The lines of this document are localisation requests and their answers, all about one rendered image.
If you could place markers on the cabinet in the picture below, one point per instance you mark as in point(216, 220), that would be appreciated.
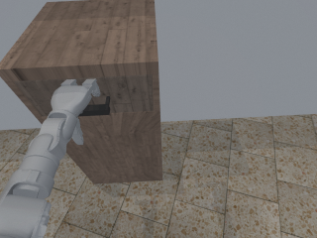
point(97, 38)

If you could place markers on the drawer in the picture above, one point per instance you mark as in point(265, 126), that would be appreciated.
point(128, 93)

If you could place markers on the handle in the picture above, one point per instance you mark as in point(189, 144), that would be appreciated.
point(97, 109)

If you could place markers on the robot left upper arm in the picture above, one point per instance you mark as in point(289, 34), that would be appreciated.
point(24, 217)

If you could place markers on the left robot hand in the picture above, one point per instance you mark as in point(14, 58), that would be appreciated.
point(74, 99)

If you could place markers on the left robot forearm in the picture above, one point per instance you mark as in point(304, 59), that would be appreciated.
point(35, 175)

